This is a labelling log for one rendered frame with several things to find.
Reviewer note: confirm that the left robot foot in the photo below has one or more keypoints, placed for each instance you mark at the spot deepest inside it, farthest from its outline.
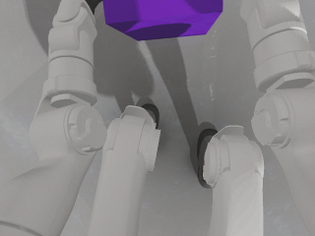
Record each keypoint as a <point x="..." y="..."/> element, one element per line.
<point x="153" y="111"/>

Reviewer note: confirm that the carton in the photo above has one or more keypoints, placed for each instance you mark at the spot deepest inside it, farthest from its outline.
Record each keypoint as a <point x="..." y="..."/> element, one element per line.
<point x="158" y="19"/>

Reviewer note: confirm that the left robot forearm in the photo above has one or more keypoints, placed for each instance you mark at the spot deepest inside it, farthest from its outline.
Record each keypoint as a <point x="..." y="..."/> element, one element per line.
<point x="70" y="58"/>

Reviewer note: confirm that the left robot upper arm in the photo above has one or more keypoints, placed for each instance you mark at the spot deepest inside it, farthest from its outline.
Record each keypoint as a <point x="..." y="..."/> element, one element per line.
<point x="40" y="201"/>

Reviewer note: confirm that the right robot upper arm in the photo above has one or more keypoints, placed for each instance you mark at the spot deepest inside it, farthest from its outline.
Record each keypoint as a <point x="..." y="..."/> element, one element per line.
<point x="284" y="120"/>

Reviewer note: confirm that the right robot forearm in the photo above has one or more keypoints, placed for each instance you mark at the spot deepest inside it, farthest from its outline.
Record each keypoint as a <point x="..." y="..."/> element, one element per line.
<point x="279" y="44"/>

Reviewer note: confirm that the left robot hand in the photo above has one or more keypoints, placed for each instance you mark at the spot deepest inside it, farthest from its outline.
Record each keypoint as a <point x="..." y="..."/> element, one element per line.
<point x="92" y="4"/>

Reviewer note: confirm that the robot right thigh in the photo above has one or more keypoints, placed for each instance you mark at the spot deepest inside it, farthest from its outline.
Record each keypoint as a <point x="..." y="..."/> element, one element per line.
<point x="237" y="208"/>

